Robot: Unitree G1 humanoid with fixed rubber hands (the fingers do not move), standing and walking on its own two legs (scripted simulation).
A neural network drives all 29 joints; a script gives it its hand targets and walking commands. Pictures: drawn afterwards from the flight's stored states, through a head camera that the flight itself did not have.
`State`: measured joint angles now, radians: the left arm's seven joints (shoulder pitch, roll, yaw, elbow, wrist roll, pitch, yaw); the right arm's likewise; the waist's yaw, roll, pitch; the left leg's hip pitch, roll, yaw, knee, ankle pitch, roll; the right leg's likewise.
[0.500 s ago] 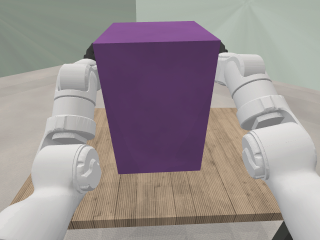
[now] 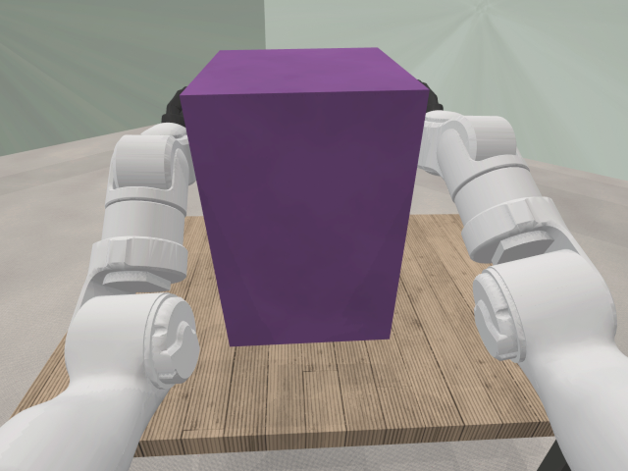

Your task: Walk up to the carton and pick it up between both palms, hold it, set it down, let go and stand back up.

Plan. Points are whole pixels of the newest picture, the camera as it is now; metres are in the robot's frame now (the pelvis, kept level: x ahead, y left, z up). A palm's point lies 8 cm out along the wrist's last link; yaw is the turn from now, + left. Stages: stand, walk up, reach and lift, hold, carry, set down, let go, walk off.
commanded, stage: hold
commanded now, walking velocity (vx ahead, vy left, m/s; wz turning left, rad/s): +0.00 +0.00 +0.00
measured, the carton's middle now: (304, 194) +0.36 -0.01 +0.28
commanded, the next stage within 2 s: none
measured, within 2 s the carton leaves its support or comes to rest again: neither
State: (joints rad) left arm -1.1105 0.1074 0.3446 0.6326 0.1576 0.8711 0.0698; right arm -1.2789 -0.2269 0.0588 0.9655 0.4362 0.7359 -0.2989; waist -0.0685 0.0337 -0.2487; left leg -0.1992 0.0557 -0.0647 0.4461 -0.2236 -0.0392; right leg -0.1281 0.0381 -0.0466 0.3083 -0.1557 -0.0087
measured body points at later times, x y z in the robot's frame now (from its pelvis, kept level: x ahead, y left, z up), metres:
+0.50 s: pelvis +0.00 +0.00 +0.00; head -0.11 +0.01 +0.44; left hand +0.38 +0.14 +0.34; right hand +0.37 -0.15 +0.35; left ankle +0.01 +0.14 -0.74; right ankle +0.01 -0.11 -0.74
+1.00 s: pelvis +0.00 +0.00 +0.00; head -0.11 +0.01 +0.44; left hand +0.38 +0.14 +0.34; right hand +0.37 -0.15 +0.35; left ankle +0.01 +0.14 -0.74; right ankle +0.01 -0.11 -0.74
